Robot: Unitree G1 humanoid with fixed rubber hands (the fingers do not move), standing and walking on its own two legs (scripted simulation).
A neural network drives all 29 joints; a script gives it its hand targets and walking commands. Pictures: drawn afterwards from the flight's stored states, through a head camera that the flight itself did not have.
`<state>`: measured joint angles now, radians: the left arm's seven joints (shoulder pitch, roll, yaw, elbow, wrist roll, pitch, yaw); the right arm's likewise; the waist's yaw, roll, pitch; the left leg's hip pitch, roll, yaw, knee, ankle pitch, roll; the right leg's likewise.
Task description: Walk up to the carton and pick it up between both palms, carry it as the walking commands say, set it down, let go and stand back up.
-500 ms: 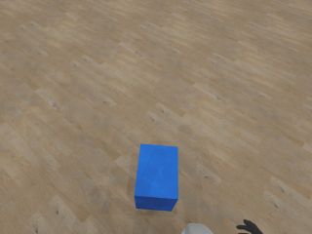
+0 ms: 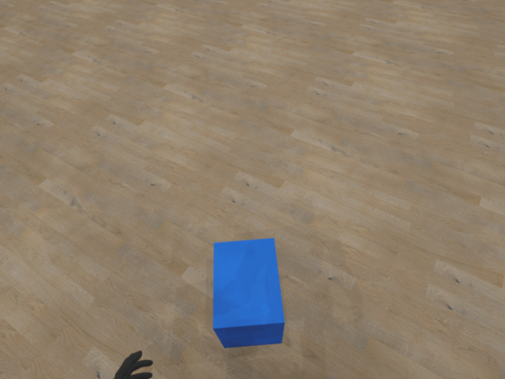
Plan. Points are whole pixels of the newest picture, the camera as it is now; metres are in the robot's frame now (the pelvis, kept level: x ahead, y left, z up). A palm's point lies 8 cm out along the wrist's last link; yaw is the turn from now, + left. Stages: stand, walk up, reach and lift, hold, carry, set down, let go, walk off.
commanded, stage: walk up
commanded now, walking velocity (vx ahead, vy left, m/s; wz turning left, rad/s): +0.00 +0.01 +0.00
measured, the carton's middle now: (248, 294) +0.46 +0.04 -0.63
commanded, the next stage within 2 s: stand in 0.72 s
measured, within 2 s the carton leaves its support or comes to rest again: neither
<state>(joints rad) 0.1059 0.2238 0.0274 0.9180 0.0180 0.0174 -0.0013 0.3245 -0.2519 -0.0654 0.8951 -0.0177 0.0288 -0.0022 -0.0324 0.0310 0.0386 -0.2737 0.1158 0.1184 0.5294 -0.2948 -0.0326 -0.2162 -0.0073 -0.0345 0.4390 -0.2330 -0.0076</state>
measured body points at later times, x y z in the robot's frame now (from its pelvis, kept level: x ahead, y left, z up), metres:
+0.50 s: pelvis +0.01 +0.03 +0.00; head +0.02 +0.05 +0.45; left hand +0.03 +0.28 -0.16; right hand +0.08 -0.22 -0.13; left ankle -0.01 +0.12 -0.74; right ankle +0.00 -0.11 -0.74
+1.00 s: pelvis +0.00 +0.04 -0.01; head +0.04 +0.04 +0.44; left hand +0.09 +0.27 -0.15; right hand +0.08 -0.20 -0.15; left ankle -0.01 +0.12 -0.74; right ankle +0.00 -0.11 -0.74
